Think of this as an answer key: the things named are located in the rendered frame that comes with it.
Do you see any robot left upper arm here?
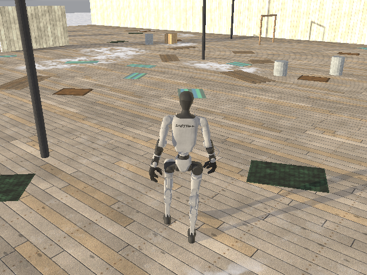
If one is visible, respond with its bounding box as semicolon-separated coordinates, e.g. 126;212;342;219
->
158;115;174;148

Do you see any robot left hand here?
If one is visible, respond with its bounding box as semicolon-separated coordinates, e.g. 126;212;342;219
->
149;166;162;182

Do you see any robot left forearm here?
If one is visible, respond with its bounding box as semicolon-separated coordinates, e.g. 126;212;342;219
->
151;139;163;168

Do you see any right robot thigh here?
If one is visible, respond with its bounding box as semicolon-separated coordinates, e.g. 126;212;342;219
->
189;161;203;207

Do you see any robot right forearm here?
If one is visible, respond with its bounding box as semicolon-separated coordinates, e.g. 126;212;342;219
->
206;140;216;163

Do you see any robot right upper arm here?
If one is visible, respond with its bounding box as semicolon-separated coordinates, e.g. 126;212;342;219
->
197;116;212;148

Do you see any robot right shin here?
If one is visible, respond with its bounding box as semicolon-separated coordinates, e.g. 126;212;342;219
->
189;197;199;235

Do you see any robot right hand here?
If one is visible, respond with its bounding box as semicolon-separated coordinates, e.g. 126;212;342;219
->
203;161;217;174

